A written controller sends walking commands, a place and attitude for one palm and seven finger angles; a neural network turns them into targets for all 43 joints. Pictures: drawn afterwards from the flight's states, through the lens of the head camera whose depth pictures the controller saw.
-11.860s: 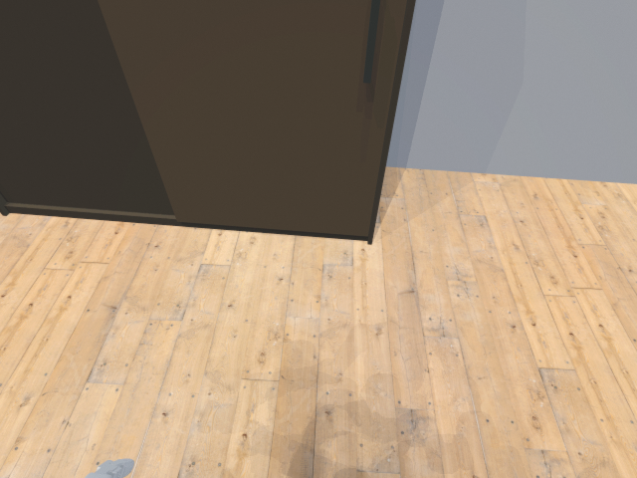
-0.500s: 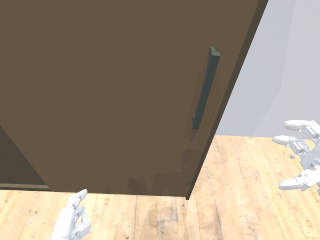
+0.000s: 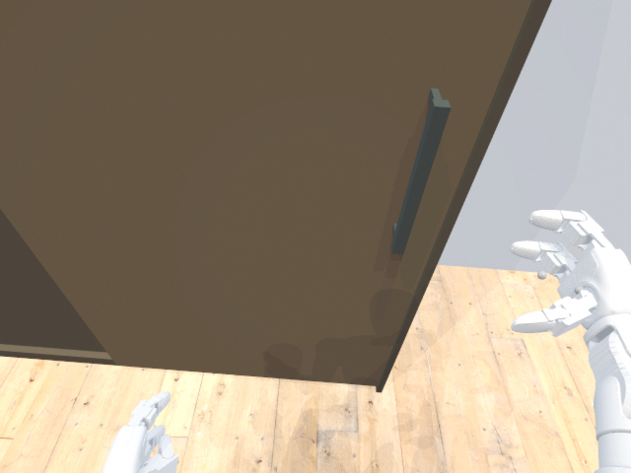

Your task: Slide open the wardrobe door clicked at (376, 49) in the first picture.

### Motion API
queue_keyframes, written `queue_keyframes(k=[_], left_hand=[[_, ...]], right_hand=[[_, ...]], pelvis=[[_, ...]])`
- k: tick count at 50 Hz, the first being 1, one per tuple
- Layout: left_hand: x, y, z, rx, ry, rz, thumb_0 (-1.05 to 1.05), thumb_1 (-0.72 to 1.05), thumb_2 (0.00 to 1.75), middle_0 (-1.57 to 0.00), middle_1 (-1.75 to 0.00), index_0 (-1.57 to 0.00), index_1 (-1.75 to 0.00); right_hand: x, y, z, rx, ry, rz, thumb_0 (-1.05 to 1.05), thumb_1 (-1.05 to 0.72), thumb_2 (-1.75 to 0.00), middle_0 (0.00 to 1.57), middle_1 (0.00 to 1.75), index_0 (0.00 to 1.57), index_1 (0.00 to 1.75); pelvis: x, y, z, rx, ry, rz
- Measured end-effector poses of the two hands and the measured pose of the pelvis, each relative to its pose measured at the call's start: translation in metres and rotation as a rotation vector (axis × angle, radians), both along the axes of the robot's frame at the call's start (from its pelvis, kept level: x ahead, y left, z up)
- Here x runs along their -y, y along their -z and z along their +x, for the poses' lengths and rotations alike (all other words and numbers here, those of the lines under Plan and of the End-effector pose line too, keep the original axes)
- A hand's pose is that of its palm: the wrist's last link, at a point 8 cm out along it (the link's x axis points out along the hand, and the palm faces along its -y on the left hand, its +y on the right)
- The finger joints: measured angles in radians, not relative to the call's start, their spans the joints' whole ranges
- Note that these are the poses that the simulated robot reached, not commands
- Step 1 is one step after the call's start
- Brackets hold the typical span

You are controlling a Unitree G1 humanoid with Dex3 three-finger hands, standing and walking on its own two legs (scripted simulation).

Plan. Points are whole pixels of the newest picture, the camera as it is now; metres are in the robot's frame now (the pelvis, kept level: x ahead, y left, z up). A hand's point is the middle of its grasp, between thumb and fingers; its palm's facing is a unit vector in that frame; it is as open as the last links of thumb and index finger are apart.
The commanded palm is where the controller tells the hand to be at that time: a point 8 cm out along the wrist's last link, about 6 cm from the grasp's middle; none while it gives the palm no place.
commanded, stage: move the hooked fingers beside the handle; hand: right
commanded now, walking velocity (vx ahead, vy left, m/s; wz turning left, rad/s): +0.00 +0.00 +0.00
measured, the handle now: (414, 180) +0.51 -0.11 +0.12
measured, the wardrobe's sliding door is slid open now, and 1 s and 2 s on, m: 0.00 0.00 0.00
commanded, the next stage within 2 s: feel for the door with the fingertips in 1.80 s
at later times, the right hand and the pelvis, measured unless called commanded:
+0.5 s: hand (490, 235) +0.39 -0.19 +0.13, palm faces +0.03 +1.00 -0.01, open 14.0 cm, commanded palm +0.36 -0.25 +0.14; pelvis +0.00 +0.01 +0.00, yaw +1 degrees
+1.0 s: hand (453, 209) +0.44 -0.16 +0.13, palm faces +0.01 +1.00 +0.00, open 14.0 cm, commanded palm +0.41 -0.22 +0.13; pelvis +0.01 +0.01 -0.01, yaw +1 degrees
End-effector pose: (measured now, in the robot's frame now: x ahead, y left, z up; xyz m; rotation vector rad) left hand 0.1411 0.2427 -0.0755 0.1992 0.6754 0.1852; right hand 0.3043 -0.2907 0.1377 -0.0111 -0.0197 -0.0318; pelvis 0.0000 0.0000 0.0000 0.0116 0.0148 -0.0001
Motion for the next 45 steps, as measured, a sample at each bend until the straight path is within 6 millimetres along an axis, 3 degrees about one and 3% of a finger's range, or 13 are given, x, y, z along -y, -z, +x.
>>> queue_keyframes(k=[17,28,45], left_hand=[[-0.005,0.01,-0.013,-0.079,-0.027,-0.005,0.02,0.91,0.9,-0.21,-0.3,-0.2,-0.3],[-0.018,0.019,-0.032,-0.169,-0.07,-0.001,0.02,0.91,0.9,-0.21,-0.3,-0.2,-0.3],[-0.025,0.03,-0.05,-0.253,-0.104,-0.008,0.02,0.91,0.9,-0.21,-0.3,-0.2,-0.3]], right_hand=[[-0.04,0.0,0.046,-0.011,-0.026,-0.001,-0.01,0.51,-0.3,0.3,1.2,0.3,1.2],[-0.043,0.002,0.07,-0.021,-0.006,-0.001,-0.01,0.5,-0.3,0.3,1.2,0.3,1.2],[-0.072,0.005,0.101,-0.006,-0.031,0.006,-0.01,0.51,-0.3,0.3,1.2,0.3,1.2]], pelvis=[[-0.001,0.001,0.0,-0.017,-0.004,-0.003],[-0.006,0.002,0.004,-0.036,-0.01,-0.003],[-0.006,0.005,0.009,-0.068,-0.014,-0.004]])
